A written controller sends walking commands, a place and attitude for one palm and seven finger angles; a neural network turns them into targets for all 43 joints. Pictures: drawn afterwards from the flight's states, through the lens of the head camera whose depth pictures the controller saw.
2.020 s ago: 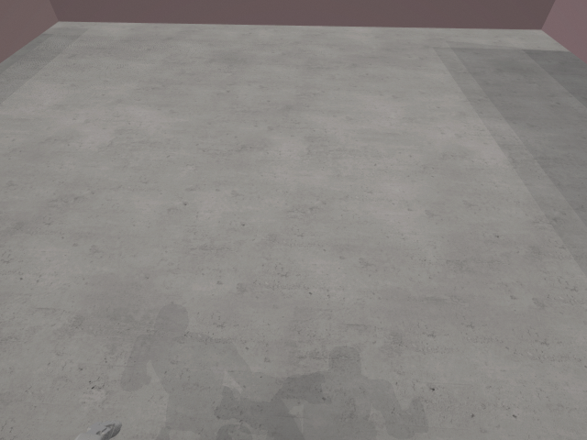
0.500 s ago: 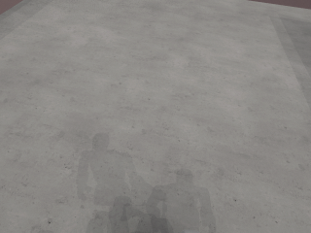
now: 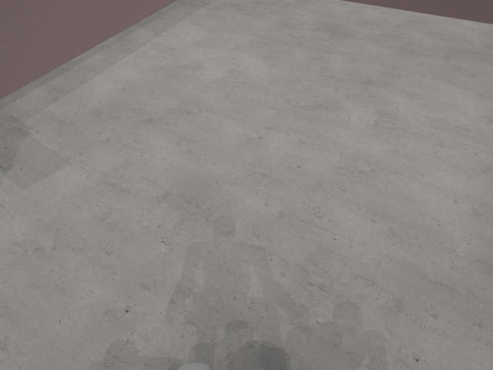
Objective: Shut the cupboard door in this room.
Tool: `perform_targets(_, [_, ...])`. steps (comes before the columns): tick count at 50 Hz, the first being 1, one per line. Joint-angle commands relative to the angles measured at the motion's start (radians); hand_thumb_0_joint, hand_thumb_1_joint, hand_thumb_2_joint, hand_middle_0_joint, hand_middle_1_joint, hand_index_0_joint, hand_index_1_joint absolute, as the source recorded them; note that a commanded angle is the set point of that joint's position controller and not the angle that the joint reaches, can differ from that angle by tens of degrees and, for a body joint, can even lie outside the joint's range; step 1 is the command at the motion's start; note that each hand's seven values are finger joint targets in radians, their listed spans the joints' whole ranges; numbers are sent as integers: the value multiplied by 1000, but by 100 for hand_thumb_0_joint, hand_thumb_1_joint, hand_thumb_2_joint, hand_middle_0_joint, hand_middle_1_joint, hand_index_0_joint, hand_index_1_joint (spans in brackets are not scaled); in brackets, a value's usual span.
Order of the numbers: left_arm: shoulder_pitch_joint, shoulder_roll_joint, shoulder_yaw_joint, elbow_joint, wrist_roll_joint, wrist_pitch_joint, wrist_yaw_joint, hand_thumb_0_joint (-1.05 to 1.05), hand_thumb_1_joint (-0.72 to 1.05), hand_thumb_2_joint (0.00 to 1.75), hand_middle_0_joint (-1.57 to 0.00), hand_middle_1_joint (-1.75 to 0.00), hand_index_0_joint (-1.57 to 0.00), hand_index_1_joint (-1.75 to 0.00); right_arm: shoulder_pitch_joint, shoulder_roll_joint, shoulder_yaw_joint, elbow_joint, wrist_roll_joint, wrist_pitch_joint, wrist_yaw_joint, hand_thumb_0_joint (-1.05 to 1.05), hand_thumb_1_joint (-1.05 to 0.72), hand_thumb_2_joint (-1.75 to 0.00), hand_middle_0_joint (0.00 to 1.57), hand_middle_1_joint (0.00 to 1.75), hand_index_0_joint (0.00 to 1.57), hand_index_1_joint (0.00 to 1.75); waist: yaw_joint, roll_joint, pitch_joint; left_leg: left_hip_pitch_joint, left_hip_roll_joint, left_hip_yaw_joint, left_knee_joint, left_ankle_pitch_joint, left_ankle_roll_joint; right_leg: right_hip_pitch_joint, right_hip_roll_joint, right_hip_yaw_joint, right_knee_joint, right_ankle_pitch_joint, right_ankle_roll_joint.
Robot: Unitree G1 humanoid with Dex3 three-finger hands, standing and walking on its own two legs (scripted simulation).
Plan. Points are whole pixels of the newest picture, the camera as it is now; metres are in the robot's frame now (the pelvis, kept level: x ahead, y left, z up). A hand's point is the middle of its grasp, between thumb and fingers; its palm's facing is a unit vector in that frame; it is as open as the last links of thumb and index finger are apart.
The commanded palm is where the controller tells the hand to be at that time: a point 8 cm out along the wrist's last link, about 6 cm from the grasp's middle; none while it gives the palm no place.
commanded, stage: turn or walk to find it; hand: left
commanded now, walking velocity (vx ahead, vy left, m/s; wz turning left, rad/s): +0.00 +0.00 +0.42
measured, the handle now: out of the picture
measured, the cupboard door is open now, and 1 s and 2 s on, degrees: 82 82 82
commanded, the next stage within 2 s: stand and wait in 1.80 s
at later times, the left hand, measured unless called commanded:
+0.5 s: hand out of the picture +0.04 +0.25 -0.16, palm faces +0.21 -0.94 -0.27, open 7.4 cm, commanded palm none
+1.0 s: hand out of the picture -0.11 +0.18 -0.17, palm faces +0.46 -0.86 -0.23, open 7.4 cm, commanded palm none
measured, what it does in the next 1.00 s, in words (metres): steps on the spot, turning left: left foot, then right foot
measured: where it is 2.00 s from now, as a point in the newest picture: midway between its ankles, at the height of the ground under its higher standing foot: outside the picture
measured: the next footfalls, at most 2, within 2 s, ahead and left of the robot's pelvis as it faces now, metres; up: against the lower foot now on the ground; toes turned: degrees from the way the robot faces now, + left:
left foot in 0.12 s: +0.01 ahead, +0.15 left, +0.00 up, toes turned +7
right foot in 0.58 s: +0.04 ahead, -0.09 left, +0.00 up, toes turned +9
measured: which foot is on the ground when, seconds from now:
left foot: up 0.00-0.10, down 0.12-0.58, up 0.60-1.00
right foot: down 0.00-0.12, up 0.14-0.56, down 0.58-1.00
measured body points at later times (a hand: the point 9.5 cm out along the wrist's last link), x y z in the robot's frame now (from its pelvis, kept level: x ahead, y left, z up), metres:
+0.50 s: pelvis -0.02 +0.02 +0.00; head +0.00 +0.02 +0.45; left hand +0.02 +0.30 -0.13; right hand +0.09 -0.20 -0.15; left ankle -0.03 +0.14 -0.74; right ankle +0.00 -0.10 -0.71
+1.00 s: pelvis -0.05 -0.01 +0.00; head -0.03 +0.01 +0.45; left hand -0.13 +0.22 -0.15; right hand +0.10 -0.22 -0.15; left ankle -0.13 +0.11 -0.70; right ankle +0.01 -0.09 -0.74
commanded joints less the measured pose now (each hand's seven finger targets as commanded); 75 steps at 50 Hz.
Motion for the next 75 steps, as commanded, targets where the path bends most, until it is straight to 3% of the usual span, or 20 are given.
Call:
perform_targets(1, [66,240,66,-33,7,-15,8,0,90,90,-20,-30,-20,-30,-102,-30,16,-101,7,-49,3,0,-90,-90,20,30,20,30,58,-211,-37,8,-13,79,-234,-65,8,101,-252,164,-79,538,-141])
perform_targets(4, [41,232,68,-25,-4,-10,5,0,90,90,-20,-30,-20,-30,-22,-54,13,-77,9,-65,-1,0,-90,-90,20,30,20,30,13,-167,-104,204,-27,92,-528,144,27,72,-207,88,69,574,-56])
perform_targets(5, [39,208,63,-37,-14,-6,3,0,90,90,-20,-30,-20,-30,35,-111,2,-65,4,-76,-3,0,-90,-90,20,30,20,30,-19,-36,-161,379,53,16,-607,350,52,-42,-169,28,203,424,-3])
perform_targets(6, [40,138,50,-71,-18,-2,-4,0,90,90,-20,-30,-20,-30,68,-208,-20,-62,-1,-84,-8,0,-90,-90,20,30,20,30,-30,261,-175,538,316,-306,-610,759,163,-334,-40,-11,396,-141,71])
perform_targets(7, [-12,127,36,-87,-10,9,2,0,90,90,-20,-30,-20,-30,108,-240,-27,-48,7,-73,-15,0,-90,-90,20,30,20,30,-52,257,-177,488,386,-327,-589,951,258,-351,-18,72,514,-354,75])
perform_targets(14, [-34,126,49,-32,-14,17,-15,0,90,90,-20,-30,-20,-30,-22,-139,4,-71,0,-86,-38,0,-90,-90,20,30,20,30,-1,149,-63,355,201,-150,-606,780,215,-336,-15,120,565,-116,92])
perform_targets(23, [-87,99,46,-77,-19,17,-6,0,90,90,-20,-30,-20,-30,-20,-154,-13,-89,-13,-71,-28,0,-90,-90,20,30,20,30,-14,147,-43,249,194,-287,-621,565,237,-188,36,113,270,-133,81])
perform_targets(26, [-16,108,50,-65,-23,4,-2,0,90,90,-20,-30,-20,-30,-47,-151,-16,-100,-9,-67,-23,0,-90,-90,20,30,20,30,27,134,-70,167,161,-294,-554,520,203,-28,54,106,56,4,72])
perform_targets(27, [11,125,55,-59,-20,-4,0,0,90,90,-20,-30,-20,-30,-49,-136,-15,-103,-4,-67,-20,0,-90,-90,20,30,20,30,43,85,-77,93,119,-273,-503,425,163,82,35,112,-76,105,68])
perform_targets(29, [37,283,84,-70,3,-24,12,0,90,90,-20,-30,-20,-30,-17,-26,0,-138,5,-65,-13,0,-90,-90,20,30,20,30,51,-345,-90,-174,-104,-34,-106,-165,30,210,-378,514,-232,281,-86])
perform_targets(30, [38,270,75,-80,-9,-15,12,0,90,90,-20,-30,-20,-30,-40,-82,-16,-131,-5,-53,-16,0,-90,-90,20,30,20,30,64,-231,-86,-125,-57,-81,62,-193,39,74,-405,464,-234,256,-145])
perform_targets(32, [-86,204,67,-107,-9,-14,12,0,90,90,-20,-30,-20,-30,-24,-81,-23,-87,-8,-32,-3,0,-90,-90,20,30,20,30,11,-185,11,-111,-26,-81,217,-63,36,-76,-291,362,-287,15,-115])
perform_targets(35, [-117,152,46,-113,-11,-23,7,0,90,90,-20,-30,-20,-30,39,-52,-16,-45,-11,-27,9,0,-90,-90,20,30,20,30,-24,-134,33,-107,-8,-34,260,67,11,-76,-198,178,-252,100,-72])
perform_targets(46, [48,201,62,-32,4,-18,9,0,90,90,-20,-30,-20,-30,-85,-28,8,-64,0,-33,5,0,-90,-90,20,30,20,30,60,-162,-31,-33,21,52,-88,-65,-5,82,-279,140,-184,315,-141])
perform_targets(51, [16,217,74,-11,2,-10,6,0,90,90,-20,-30,-20,-30,-9,-25,17,-53,7,-56,-3,0,-90,-90,20,30,20,30,16,-168,-98,159,6,104,-402,31,22,49,-280,70,-50,382,-96])
perform_targets(52, [10,207,72,-9,-7,-4,3,0,90,90,-20,-30,-20,-30,25,-40,13,-44,6,-62,-2,0,-90,-90,20,30,20,30,-5,-117,-108,266,6,99,-524,162,31,-21,-250,25,16,318,-47])
perform_targets(54, [-4,103,49,-57,-16,8,-7,0,90,90,-20,-30,-20,-30,73,-190,-17,-49,-2,-74,-9,0,-90,-90,20,30,20,30,-33,355,-88,422,341,-337,-679,516,166,-388,-51,-39,379,-275,82])
perform_targets(55, [-55,121,45,-69,-7,22,-3,0,90,90,-20,-30,-20,-30,90,-214,-23,-42,-5,-65,-15,0,-90,-90,20,30,20,30,-57,253,-74,332,395,-335,-685,543,245,-365,-42,55,508,-317,69])
perform_targets(62, [-7,125,59,6,-6,27,-15,0,90,90,-20,-30,-20,-30,-38,-128,6,-76,2,-85,-36,0,-90,-90,20,30,20,30,13,108,-20,286,191,-162,-697,485,187,-368,-25,125,622,-28,95])
perform_targets(75, [-113,94,49,-65,-18,20,-2,0,90,90,-20,-30,-20,-30,32,-134,-13,-70,-13,-70,-31,0,-90,-90,20,30,20,30,-26,140,-73,285,197,-363,-664,453,249,-219,38,144,281,-147,78])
